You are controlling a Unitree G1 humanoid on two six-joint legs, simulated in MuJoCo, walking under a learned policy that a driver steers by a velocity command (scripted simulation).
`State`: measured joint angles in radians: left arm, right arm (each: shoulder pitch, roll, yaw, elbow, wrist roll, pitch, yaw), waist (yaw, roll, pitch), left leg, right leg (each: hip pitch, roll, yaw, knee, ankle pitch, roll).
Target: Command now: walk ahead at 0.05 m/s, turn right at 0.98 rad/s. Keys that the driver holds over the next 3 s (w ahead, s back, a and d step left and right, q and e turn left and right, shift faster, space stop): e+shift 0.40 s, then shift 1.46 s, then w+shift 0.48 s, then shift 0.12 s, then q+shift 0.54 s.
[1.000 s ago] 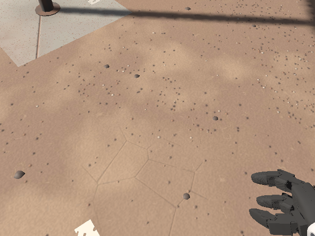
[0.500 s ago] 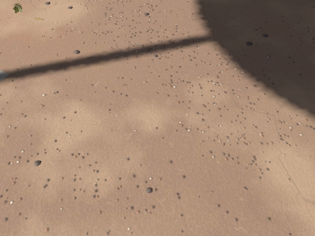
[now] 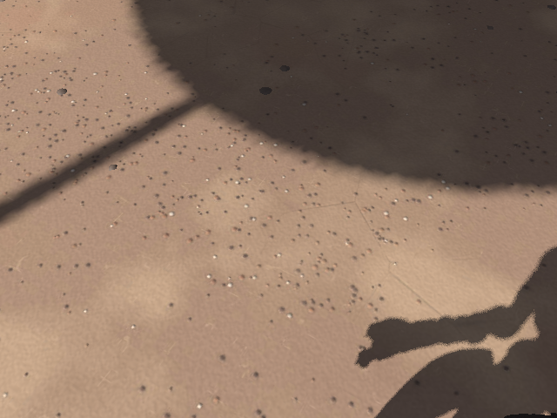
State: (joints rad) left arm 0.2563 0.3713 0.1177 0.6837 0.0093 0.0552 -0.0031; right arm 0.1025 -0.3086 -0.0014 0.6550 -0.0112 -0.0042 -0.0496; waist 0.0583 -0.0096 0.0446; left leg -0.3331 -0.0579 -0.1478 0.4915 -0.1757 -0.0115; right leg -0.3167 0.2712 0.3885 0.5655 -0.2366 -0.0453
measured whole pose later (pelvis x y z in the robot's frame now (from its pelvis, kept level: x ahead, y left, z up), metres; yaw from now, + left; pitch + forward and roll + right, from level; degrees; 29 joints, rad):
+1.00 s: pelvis -0.01 +0.01 +0.01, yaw -35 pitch -1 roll +0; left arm 0.20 0.23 0.00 0.80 0.02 0.03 0.00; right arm 0.24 -0.23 -0.01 0.78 -0.02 0.03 -0.01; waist 0.01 -0.02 0.03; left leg -0.19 0.00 0.02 0.47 -0.26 0.02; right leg -0.20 0.08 0.04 0.45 -0.23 -0.05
